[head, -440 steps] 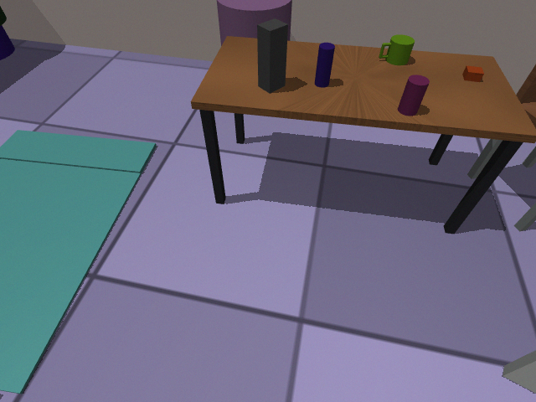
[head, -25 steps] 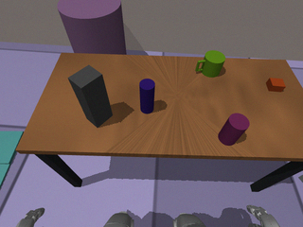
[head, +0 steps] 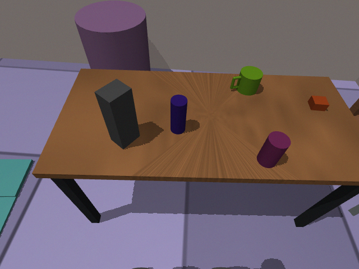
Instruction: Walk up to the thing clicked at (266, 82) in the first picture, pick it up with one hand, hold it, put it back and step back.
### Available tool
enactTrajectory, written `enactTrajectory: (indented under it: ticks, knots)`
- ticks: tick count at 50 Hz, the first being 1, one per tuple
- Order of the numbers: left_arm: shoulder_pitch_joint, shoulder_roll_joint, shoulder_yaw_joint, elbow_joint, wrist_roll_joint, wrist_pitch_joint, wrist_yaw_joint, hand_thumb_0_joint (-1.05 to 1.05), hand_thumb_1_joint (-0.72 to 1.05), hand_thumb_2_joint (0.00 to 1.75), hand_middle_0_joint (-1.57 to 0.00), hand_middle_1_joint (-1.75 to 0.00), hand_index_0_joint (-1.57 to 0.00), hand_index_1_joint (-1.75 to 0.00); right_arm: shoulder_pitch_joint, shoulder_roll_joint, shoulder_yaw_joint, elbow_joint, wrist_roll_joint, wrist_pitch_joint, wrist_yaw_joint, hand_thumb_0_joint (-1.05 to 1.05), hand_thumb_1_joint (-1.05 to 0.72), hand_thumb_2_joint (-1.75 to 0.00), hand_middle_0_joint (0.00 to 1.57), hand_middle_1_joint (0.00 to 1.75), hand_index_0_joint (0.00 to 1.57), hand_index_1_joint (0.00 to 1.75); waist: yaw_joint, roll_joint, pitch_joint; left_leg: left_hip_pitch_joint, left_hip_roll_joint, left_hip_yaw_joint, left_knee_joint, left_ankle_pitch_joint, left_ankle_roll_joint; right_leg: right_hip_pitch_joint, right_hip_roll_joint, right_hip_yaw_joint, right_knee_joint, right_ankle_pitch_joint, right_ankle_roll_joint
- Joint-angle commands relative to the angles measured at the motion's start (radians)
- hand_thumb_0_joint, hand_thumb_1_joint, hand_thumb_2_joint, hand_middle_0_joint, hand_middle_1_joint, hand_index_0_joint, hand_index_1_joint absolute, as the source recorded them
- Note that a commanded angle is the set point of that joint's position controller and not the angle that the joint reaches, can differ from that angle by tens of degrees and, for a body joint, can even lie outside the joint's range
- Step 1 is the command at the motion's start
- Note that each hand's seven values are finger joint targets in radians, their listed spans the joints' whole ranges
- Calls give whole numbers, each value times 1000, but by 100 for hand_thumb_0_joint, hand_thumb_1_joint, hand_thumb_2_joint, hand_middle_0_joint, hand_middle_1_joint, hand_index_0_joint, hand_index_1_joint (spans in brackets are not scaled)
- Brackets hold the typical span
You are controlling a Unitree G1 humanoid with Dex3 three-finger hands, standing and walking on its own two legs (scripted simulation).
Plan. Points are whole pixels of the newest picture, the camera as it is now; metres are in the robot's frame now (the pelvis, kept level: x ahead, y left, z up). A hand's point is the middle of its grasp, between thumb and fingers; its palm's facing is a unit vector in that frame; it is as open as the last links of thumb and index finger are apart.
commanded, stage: walk up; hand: left
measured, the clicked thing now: (120, 116) +0.56 +0.19 -0.06
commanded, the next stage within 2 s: stand in 1.22 s
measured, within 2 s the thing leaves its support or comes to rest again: neither
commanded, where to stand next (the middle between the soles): +0.10 -0.01 m, yaw -1 degrees
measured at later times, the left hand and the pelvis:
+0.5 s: hand out of the picture +0.11 +0.24 -0.13, palm faces +0.00 -0.95 -0.32, open 7.4 cm; pelvis +0.02 -0.01 +0.02, yaw +0 degrees
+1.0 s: hand out of the picture +0.12 +0.25 -0.13, palm faces -0.03 -0.94 -0.33, open 7.4 cm; pelvis +0.03 +0.00 +0.03, yaw -1 degrees
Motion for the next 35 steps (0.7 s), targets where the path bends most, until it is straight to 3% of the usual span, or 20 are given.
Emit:
enactTrajectory:
  ticks: [1,2,3,5,7,8,13,20,35]
  knots:
    - [-69,226,32,-64,14,-25,1,0,90,90,-20,-30,-20,-30,-49,-220,-47,-65,13,-29,-22,0,-90,-90,20,30,20,30,-12,-14,-135,23,21,-78,-211,-58,57,12,-158,220,-200,-76,-112]
    - [-96,210,26,-68,10,-18,-5,0,90,90,-20,-30,-20,-30,-45,-233,-52,-48,8,-30,-22,0,-90,-90,20,30,20,30,-20,-6,-109,54,36,-108,-270,-119,62,-39,-138,191,-212,-174,-92]
    - [-91,187,19,-60,6,-12,-10,0,90,90,-20,-30,-20,-30,-80,-254,-56,-48,5,-33,-19,0,-90,-90,20,30,20,30,-6,25,-75,45,53,-138,-306,-163,70,-67,-96,144,-213,-207,-69]
    - [-61,180,18,-28,12,-17,-14,0,90,90,-20,-30,-20,-30,-107,-252,-51,-48,4,-35,-12,0,-90,-90,20,30,20,30,13,4,-57,-18,93,-172,-332,-175,90,0,-71,115,-223,-161,-61]
    - [-51,184,21,-10,11,-26,-16,0,90,90,-20,-30,-20,-30,-104,-228,-41,-37,6,-37,-10,0,-90,-90,20,30,20,30,17,-35,-50,-23,56,-114,-305,-105,75,26,-95,163,-285,-162,-70]
    - [-64,191,21,-10,13,-29,-16,0,90,90,-20,-30,-20,-30,-94,-226,-42,-28,6,-38,-10,0,-90,-90,20,30,20,30,4,-46,-55,-1,41,-91,-298,-64,67,19,-109,179,-305,-149,-72]
    - [-89,177,16,7,8,-32,-14,0,90,90,-20,-30,-20,-30,-90,-217,-36,4,9,-45,-10,0,-90,-90,20,30,20,30,-3,-45,-90,87,43,-66,-316,67,53,31,-121,159,-333,-32,-55]
    - [-76,165,14,37,1,-35,-8,0,90,90,-20,-30,-20,-30,-111,-220,-37,22,14,-51,-18,0,-90,-90,20,30,20,30,5,-7,-193,161,75,-47,-325,344,48,161,-123,102,-280,295,-42]
    - [-104,149,7,54,4,-22,-6,0,90,90,-20,-30,-20,-30,-137,-215,-38,37,11,-42,-22,0,-90,-90,20,30,20,30,3,13,-185,173,84,-34,-380,357,41,197,-117,89,-304,308,-29]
